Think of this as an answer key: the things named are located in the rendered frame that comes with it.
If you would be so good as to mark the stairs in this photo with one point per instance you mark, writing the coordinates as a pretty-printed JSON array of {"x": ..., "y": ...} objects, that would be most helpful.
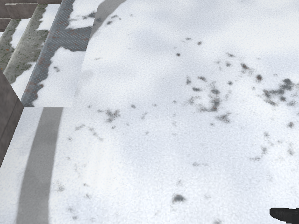
[{"x": 21, "y": 44}]

